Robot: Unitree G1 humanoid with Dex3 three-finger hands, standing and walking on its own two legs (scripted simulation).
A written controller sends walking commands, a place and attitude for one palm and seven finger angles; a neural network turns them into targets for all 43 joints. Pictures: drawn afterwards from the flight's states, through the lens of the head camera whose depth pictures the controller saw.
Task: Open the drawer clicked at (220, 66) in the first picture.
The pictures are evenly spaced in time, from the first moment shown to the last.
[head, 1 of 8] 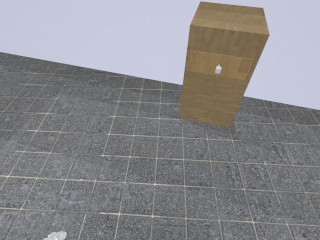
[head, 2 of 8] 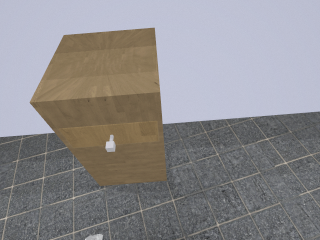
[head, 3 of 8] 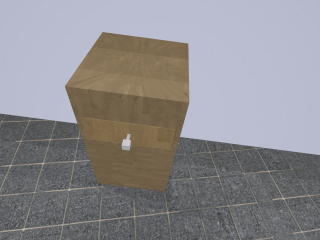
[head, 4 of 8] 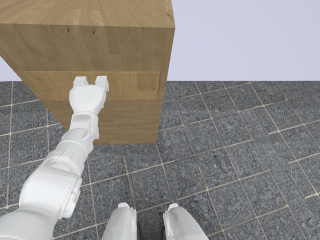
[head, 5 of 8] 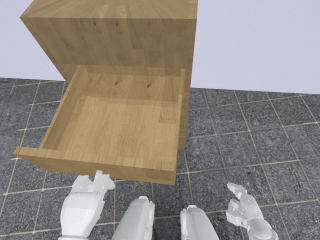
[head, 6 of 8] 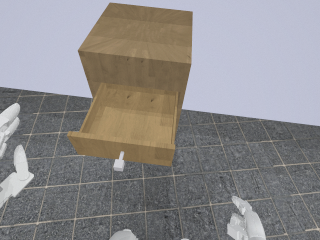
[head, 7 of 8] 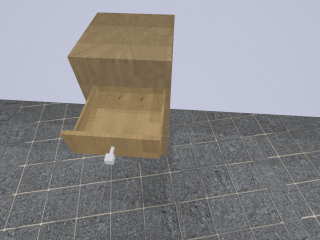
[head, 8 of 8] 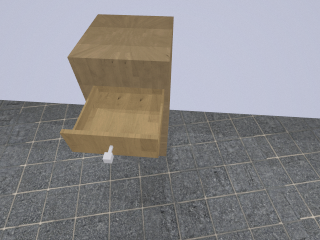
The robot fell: no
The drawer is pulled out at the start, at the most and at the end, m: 0.00 0.30 0.29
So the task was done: yes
